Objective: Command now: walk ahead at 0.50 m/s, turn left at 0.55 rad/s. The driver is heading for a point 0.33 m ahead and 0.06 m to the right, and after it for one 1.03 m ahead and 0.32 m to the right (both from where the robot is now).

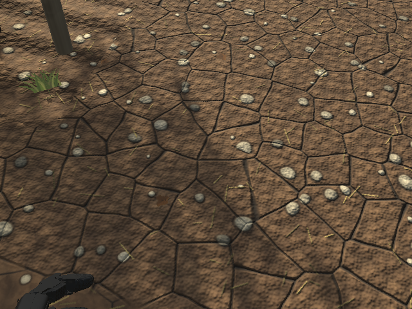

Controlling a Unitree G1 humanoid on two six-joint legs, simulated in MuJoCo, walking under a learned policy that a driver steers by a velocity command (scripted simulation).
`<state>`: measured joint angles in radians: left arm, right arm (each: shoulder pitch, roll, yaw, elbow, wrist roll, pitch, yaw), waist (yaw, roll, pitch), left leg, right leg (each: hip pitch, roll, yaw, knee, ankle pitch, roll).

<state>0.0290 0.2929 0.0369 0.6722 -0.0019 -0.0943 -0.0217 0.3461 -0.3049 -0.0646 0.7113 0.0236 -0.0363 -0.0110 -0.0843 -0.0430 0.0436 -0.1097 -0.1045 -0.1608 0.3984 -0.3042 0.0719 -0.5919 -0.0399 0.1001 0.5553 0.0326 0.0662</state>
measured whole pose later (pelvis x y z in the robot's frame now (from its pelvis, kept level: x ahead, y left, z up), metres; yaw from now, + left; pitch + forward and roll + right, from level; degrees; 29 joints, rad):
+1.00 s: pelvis +0.52 -0.04 -0.01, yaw -20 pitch +2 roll +3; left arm 0.07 0.28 0.05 0.61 -0.02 -0.02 -0.06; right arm 0.34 -0.31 -0.08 0.84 0.02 -0.07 0.00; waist -0.10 -0.04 0.05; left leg 0.10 0.01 0.23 0.26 -0.37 -0.03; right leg -0.61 -0.07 -0.02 0.65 -0.08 -0.05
